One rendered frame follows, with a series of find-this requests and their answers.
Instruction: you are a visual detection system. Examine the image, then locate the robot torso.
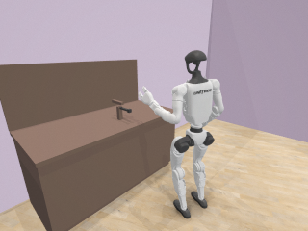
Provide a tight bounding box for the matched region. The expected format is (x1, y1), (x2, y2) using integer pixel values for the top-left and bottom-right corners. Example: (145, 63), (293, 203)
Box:
(182, 76), (213, 147)

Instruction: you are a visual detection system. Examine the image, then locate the robot left hand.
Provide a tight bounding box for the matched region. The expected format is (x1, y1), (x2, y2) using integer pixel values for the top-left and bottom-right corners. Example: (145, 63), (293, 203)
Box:
(139, 86), (154, 105)

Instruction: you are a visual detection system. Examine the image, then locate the counter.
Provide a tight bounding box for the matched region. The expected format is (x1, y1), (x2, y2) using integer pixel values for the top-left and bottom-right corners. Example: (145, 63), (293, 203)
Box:
(0, 59), (175, 231)

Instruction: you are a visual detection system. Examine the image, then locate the left robot upper arm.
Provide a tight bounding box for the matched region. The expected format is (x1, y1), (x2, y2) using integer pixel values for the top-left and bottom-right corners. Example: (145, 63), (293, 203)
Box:
(170, 83), (187, 124)

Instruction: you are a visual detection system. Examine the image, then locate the robot right forearm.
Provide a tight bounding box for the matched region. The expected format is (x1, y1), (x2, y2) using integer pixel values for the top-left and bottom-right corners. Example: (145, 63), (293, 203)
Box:
(205, 110), (222, 123)

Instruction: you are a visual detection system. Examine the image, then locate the robot left forearm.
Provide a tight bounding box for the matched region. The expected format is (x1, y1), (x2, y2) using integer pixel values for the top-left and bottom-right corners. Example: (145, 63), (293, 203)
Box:
(148, 100), (176, 123)

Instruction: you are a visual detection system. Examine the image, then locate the right robot upper arm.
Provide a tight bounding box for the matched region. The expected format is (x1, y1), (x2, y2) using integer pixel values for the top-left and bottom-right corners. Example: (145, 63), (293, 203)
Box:
(208, 79), (224, 114)

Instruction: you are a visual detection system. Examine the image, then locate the tap lever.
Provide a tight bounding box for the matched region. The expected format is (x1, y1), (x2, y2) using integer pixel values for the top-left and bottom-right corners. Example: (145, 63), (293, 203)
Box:
(120, 107), (132, 113)

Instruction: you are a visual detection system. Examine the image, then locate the robot right foot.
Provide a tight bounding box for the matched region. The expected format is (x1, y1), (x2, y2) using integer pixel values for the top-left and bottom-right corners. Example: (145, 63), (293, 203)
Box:
(191, 191), (208, 209)

